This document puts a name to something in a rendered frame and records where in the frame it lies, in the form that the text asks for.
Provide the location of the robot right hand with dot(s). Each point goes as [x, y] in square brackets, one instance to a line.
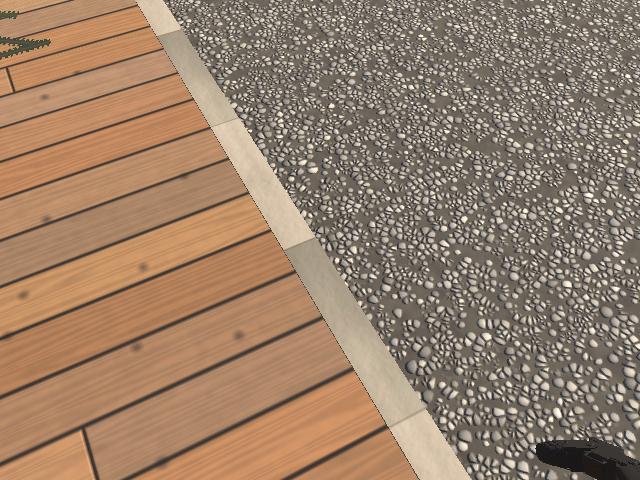
[598, 459]

